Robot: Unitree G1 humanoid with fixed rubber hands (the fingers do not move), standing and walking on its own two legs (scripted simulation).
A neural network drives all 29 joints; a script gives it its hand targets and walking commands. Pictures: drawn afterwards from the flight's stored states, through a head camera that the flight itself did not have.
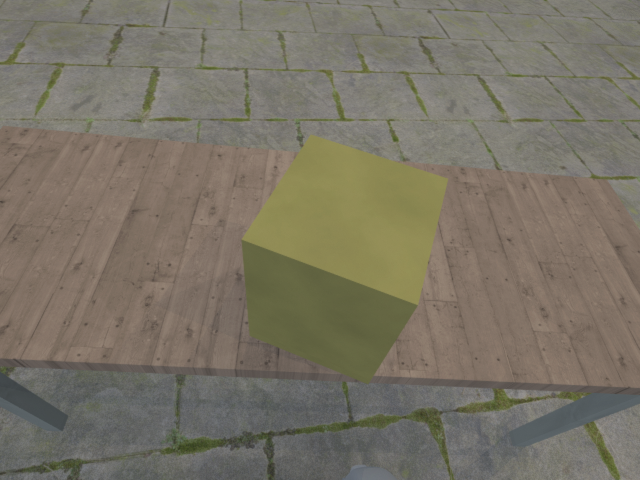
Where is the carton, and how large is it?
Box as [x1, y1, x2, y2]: [242, 135, 447, 383]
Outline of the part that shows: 310,135 242,238 249,333 251,336 368,383 417,305 447,178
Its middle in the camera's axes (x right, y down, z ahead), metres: +0.03 +0.03 +0.57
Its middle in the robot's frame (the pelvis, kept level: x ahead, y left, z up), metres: +0.41 -0.05 +0.00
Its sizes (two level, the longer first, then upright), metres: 0.210 0.200 0.250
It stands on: a table, 0.63 m high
